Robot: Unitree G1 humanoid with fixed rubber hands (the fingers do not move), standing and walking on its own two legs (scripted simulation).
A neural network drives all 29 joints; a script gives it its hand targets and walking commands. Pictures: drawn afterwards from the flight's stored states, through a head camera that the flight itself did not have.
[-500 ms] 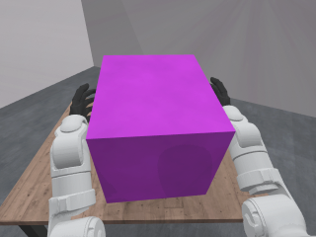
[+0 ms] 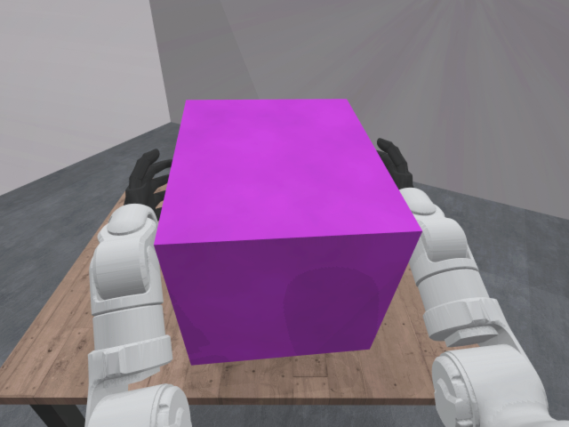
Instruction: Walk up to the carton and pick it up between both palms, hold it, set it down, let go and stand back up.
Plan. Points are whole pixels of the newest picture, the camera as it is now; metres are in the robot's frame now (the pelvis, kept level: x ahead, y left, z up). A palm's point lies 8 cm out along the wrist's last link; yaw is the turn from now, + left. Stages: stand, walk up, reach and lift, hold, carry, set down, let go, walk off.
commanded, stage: hold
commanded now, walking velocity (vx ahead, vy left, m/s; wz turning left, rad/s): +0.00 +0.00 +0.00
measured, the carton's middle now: (275, 221) +0.37 +0.00 +0.18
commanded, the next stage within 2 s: set down in 1.86 s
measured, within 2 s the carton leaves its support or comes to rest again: neither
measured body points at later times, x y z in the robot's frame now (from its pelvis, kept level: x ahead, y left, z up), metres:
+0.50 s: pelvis +0.00 +0.00 +0.00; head -0.07 +0.02 +0.44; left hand +0.36 +0.18 +0.22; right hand +0.37 -0.16 +0.23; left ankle -0.02 +0.11 -0.75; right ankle +0.05 -0.12 -0.75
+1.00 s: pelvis +0.00 +0.00 +0.00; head -0.07 +0.02 +0.44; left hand +0.36 +0.17 +0.23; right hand +0.37 -0.17 +0.23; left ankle -0.02 +0.11 -0.75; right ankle +0.05 -0.12 -0.75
